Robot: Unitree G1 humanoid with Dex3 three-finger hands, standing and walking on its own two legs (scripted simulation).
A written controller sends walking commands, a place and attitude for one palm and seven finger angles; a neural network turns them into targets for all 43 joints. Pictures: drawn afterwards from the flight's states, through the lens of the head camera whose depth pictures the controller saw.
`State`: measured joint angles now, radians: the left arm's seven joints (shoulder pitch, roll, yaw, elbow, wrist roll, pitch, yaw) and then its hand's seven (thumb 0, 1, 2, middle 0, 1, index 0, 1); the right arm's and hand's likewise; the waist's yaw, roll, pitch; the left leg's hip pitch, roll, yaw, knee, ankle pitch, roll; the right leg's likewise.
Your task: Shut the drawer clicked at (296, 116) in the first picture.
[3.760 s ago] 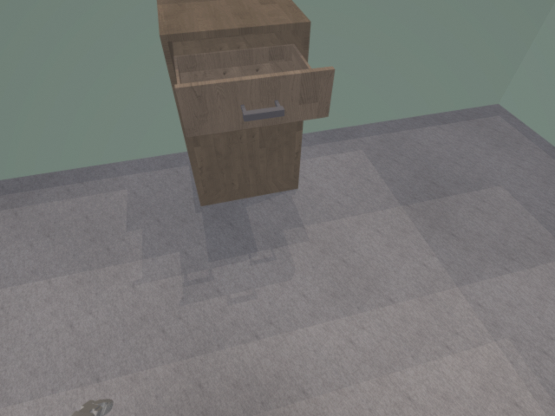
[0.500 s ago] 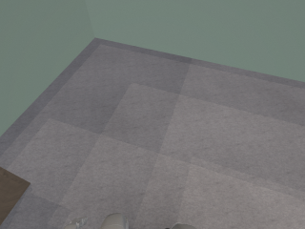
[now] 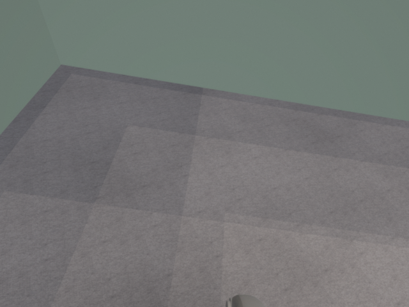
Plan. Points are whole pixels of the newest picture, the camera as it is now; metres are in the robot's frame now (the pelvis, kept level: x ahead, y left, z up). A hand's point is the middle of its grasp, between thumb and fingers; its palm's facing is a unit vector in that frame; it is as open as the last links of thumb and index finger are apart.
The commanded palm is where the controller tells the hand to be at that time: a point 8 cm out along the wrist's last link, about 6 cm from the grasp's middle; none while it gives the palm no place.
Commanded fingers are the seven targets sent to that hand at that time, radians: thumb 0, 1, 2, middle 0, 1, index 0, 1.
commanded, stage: walk to a spot facing it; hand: left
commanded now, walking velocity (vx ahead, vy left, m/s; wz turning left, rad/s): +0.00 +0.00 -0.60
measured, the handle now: out of the picture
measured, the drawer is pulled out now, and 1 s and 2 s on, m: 0.30 0.30 0.30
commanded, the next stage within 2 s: turn to face it in 1.12 s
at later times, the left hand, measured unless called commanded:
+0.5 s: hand (158, 303) +0.15 +0.10 -0.14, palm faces -0.27 -0.92 -0.27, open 7.4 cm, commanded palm none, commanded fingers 0.00 0.90 0.90 -0.20 -0.30 -0.20 -0.30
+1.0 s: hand (140, 289) +0.18 +0.15 -0.19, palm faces -0.42 -0.89 -0.16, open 7.4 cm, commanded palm none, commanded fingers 0.00 0.90 0.90 -0.20 -0.30 -0.20 -0.30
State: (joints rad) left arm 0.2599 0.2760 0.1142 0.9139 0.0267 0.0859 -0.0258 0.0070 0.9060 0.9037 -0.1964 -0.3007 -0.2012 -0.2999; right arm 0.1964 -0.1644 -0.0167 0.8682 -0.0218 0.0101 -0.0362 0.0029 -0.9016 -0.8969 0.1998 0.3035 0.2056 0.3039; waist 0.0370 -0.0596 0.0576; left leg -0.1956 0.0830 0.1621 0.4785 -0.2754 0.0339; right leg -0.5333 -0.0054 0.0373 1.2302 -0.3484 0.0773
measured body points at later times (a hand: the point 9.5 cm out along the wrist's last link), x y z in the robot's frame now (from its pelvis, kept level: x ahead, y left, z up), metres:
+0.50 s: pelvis -0.01 -0.06 +0.00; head +0.00 -0.09 +0.45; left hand +0.16 +0.15 -0.12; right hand -0.06 -0.31 -0.16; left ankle +0.03 +0.09 -0.66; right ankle -0.04 -0.14 -0.74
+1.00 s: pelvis +0.11 -0.04 -0.01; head +0.14 -0.01 +0.44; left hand +0.20 +0.19 -0.17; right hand +0.09 -0.29 -0.12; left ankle +0.17 +0.03 -0.74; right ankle +0.00 -0.13 -0.66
